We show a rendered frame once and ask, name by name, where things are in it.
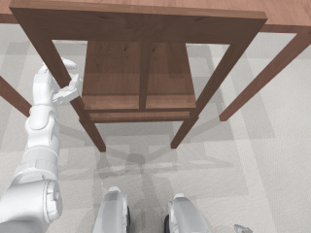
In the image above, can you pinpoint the table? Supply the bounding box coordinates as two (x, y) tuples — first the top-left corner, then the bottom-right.
(0, 0), (311, 121)

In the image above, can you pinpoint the left robot forearm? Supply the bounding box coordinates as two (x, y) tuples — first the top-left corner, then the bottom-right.
(0, 104), (60, 223)

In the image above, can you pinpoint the robot left upper arm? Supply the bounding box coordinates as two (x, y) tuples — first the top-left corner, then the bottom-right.
(0, 179), (63, 233)

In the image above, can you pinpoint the left robot hand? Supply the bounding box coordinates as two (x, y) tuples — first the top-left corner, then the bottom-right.
(32, 57), (83, 110)

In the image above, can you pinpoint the left robot shin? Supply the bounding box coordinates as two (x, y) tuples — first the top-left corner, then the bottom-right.
(103, 186), (127, 233)

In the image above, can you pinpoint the chair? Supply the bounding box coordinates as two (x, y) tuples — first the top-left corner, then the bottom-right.
(9, 0), (268, 152)

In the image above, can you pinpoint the left robot thigh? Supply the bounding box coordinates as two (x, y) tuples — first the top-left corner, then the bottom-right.
(92, 190), (128, 233)

